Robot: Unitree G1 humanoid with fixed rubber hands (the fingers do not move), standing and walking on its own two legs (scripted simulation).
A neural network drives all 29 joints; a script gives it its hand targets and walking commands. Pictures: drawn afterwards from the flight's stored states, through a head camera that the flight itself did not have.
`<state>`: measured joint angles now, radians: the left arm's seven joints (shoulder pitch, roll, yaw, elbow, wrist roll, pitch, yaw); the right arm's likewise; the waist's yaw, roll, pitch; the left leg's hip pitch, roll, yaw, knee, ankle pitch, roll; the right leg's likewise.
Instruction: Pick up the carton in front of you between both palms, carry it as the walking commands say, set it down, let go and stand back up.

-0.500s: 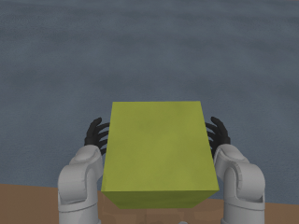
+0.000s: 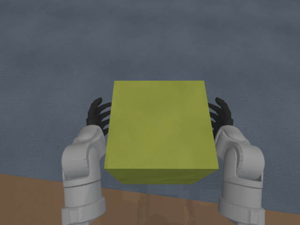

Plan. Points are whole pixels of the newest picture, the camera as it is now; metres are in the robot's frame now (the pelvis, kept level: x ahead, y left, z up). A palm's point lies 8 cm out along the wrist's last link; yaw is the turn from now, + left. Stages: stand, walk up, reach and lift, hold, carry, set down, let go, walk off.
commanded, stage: carry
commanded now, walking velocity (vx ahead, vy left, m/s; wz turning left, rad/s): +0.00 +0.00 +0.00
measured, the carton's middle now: (158, 139) +0.34 +0.01 +0.02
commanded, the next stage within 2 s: none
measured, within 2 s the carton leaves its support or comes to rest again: neither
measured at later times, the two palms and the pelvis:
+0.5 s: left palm (81, 135) +0.31 +0.18 +0.10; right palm (213, 137) +0.31 -0.12 +0.09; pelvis -0.01 +0.03 -0.01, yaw +0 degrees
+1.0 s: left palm (81, 152) +0.26 +0.17 +0.11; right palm (225, 154) +0.27 -0.13 +0.11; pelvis -0.05 +0.02 +0.00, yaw +1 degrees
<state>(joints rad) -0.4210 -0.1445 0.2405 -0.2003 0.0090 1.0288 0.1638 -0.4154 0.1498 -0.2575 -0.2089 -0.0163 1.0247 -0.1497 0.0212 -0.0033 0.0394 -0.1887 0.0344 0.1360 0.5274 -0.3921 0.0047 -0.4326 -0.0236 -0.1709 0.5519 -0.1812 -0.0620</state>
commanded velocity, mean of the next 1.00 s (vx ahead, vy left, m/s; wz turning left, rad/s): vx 0.00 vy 0.00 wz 0.00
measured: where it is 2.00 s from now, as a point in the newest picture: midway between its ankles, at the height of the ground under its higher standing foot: outside the picture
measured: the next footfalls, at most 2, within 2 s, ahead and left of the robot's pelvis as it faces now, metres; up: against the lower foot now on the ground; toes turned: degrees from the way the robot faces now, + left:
none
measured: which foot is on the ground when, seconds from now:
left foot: down 0.00-1.00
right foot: down 0.00-1.00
